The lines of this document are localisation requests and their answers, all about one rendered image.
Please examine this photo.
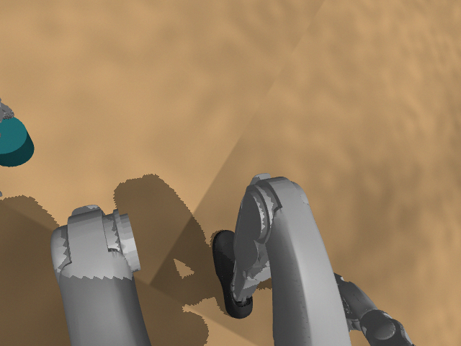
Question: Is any right robot foot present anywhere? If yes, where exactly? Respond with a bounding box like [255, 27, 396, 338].
[212, 230, 253, 319]

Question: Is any right robot hand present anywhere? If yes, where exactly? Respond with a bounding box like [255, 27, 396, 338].
[334, 273, 378, 332]

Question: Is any right robot arm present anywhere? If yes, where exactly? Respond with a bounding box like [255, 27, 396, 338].
[359, 310, 415, 346]

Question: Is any left robot hand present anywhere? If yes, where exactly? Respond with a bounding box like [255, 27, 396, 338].
[0, 98, 14, 197]

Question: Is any tin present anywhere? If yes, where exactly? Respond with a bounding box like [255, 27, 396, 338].
[0, 117, 34, 167]

